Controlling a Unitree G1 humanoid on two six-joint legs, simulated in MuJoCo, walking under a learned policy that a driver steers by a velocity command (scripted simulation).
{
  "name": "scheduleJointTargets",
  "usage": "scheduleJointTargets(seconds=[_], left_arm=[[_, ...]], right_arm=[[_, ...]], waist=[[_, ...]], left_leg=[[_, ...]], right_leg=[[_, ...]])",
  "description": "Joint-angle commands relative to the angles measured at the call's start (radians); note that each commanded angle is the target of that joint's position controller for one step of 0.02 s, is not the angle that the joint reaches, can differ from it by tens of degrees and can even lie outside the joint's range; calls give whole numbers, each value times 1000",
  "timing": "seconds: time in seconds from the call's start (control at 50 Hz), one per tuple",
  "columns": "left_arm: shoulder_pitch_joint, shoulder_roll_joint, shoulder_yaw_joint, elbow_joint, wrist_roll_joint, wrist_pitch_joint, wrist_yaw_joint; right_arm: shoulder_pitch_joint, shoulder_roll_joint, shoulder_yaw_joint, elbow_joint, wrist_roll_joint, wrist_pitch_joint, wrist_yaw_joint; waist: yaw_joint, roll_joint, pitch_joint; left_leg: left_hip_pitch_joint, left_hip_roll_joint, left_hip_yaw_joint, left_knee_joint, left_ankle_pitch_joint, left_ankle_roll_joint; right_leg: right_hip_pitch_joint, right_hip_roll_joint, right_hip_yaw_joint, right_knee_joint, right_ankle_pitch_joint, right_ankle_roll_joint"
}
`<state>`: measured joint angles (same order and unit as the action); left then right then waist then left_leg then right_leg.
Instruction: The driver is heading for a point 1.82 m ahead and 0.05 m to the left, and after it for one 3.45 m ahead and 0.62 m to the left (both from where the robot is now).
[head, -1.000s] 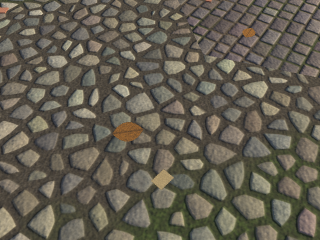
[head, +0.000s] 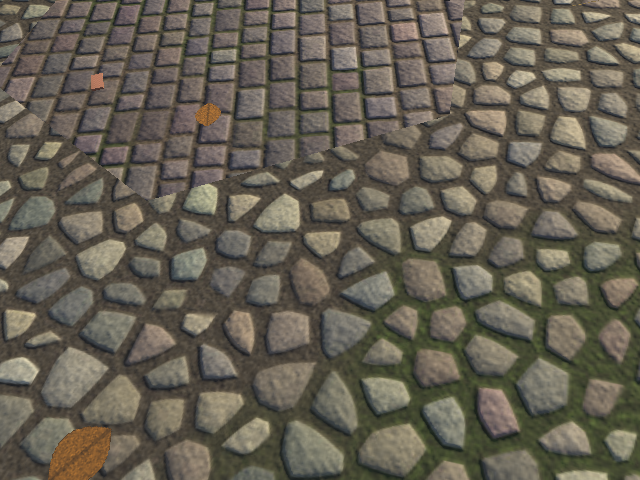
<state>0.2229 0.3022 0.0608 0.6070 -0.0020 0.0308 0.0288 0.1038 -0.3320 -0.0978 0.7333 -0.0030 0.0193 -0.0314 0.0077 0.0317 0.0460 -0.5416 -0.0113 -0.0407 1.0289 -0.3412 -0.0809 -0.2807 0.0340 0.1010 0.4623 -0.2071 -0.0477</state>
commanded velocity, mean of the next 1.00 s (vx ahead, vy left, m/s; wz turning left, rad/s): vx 0.00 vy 0.00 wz -0.20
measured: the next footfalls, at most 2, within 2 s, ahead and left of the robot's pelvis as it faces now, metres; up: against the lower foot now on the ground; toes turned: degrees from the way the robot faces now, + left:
left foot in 0.24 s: +0.06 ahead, +0.14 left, +0.00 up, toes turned -11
right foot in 0.54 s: +0.00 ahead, -0.12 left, +0.00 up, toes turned -5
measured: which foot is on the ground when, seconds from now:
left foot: up 0.00-0.22, down 0.24-1.00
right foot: down 0.00-0.24, up 0.26-0.52, down 0.54-1.00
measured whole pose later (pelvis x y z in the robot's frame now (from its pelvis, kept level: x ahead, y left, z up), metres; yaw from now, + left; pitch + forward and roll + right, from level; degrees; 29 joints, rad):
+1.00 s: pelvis +0.00 +0.00 -0.01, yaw -9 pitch -2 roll +0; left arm 0.23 0.22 0.03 0.78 0.01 0.00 0.02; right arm 0.19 -0.27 -0.04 0.93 -0.01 0.00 -0.03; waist -0.02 0.00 0.04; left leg -0.20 0.04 -0.04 0.49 -0.26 -0.05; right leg -0.17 0.03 0.06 0.52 -0.31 -0.01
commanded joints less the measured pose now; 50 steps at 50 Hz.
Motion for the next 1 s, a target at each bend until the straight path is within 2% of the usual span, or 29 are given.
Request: scheduleJointTargets(seconds=[0.02,0.1,0.16,0.2,0.22,0.24,0.26,0.28,0.3,0.32,0.34,0.36,0.4,0.44,0.46,0.48,0.52,0.54,0.56,0.58,0.6,0.62,0.66,0.78,1.0], left_arm=[[-15,181,54,-71,-4,-7,12],[-31,197,62,-81,-3,3,3],[-54,181,56,-82,-6,8,-5],[-81,164,48,-80,-16,12,-4],[-81,149,42,-77,-20,12,-1],[-42,112,31,-71,-5,7,0],[21,83,23,-70,8,-1,-2],[-24,140,39,-75,15,-8,4],[-32,194,60,-63,5,-8,7],[-32,191,67,-46,-1,-4,9],[-24,167,64,-32,-1,4,11],[-20,139,57,-24,-1,10,11],[-23,78,36,-17,-3,11,5],[-60,36,16,-21,-2,6,0],[-67,41,17,-18,-7,4,-1],[-53,52,21,-7,-12,3,-2],[-10,63,23,23,-4,2,-4],[-16,100,26,15,7,1,0],[-9,163,37,6,15,3,9],[-29,137,33,28,19,2,0],[-50,86,22,15,19,-4,-11],[-43,69,15,25,26,-9,-13],[-34,81,15,38,22,-22,-12],[-11,59,2,64,19,-36,-5],[10,41,-5,133,13,-47,-6]], right_arm=[[-63,-50,-6,-82,4,-21,5],[-59,-58,-5,-83,12,-30,20],[-25,-65,-6,-74,16,-38,33],[13,-52,-3,-65,13,-46,42],[36,-52,-3,-59,4,-50,44],[45,-94,-8,-67,-14,-51,40],[-6,-165,-17,-81,-29,-45,35],[3,-110,-4,-77,-40,-49,35],[-8,-93,3,-81,-30,-54,34],[-16,-94,2,-76,-16,-54,29],[-27,-88,6,-74,-2,-54,26],[-35,-73,13,-70,4,-54,25],[-33,-57,20,-59,2,-44,25],[-20,-62,19,-51,0,-31,26],[5,-73,16,-43,0,-25,26],[16,-81,16,-36,4,-20,27],[34,-70,25,-22,17,-21,29],[64,-58,32,-13,10,-34,33],[79,-45,40,-16,-16,-50,42],[88,-12,48,-6,-18,-56,44],[35,-43,46,0,-23,-55,42],[14,-49,42,2,-18,-52,40],[19,-40,45,11,-10,-39,31],[49,-33,45,64,-7,-30,16],[81,-42,41,165,-2,-25,-2]], waist=[[13,-176,-126],[21,-194,-122],[19,-200,-146],[-12,-190,-154],[-27,-171,-151],[-8,-77,-167],[64,150,-133],[17,208,-118],[5,154,-94],[7,121,-87],[9,106,-76],[11,99,-73],[10,113,-82],[-18,149,-104],[-33,160,-113],[-30,159,-119],[-5,129,-111],[-17,81,-124],[-48,-42,-150],[-68,-163,-155],[-30,-121,-111],[-20,-94,-89],[-22,-97,-44],[-24,-78,-22],[-24,-43,-33]], left_leg=[[-50,0,-34,-138,11,-12],[66,-24,-43,-277,-35,-2],[143,-19,-32,-372,-35,13],[242,-16,-15,-545,77,36],[328,3,-16,-663,215,57],[428,124,-117,-690,335,100],[457,280,-297,-694,542,217],[380,385,-415,-723,544,362],[374,373,-391,-725,511,381],[389,327,-337,-712,473,348],[402,291,-288,-699,455,316],[410,274,-256,-686,487,303],[415,218,-174,-674,530,285],[427,192,-138,-654,564,276],[439,197,-148,-646,575,281],[444,199,-155,-634,570,281],[402,182,-149,-624,509,239],[344,171,-146,-627,425,185],[291,119,-85,-585,318,132],[351,57,-11,-612,153,80],[361,48,1,-592,147,51],[352,46,4,-581,155,52],[340,48,0,-575,191,57],[349,50,-3,-579,194,44],[367,55,-7,-587,229,33]], right_leg=[[198,-216,262,-90,285,-174],[140,-212,346,-76,265,-187],[152,-210,379,-38,345,-178],[135,-180,376,-2,349,-146],[94,-151,361,14,275,-107],[19,-96,302,88,99,-49],[-114,53,136,215,-214,15],[-146,55,85,359,-418,69],[-168,34,85,504,-419,97],[-196,34,86,576,-384,113],[-216,29,94,602,-351,129],[-214,20,100,595,-320,140],[-157,2,35,469,-285,154],[-70,-27,-32,285,-265,156],[-37,-26,-49,210,-237,155],[2,-22,-61,120,-175,148],[135,-18,-71,-134,59,112],[225,-67,-5,-134,171,83],[284,-153,68,-57,377,42],[178,-148,63,-33,218,-9],[130,-122,59,-51,103,-12],[107,-112,54,-63,57,1],[76,-99,48,-63,69,19],[49,-89,45,-63,48,21],[67,-68,20,-58,91,19]])
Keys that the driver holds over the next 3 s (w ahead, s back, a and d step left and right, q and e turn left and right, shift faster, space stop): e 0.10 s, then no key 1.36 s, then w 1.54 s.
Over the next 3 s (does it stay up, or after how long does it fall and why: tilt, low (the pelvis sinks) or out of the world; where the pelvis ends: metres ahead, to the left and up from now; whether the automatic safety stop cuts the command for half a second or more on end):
stays up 0.72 -0.05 0.00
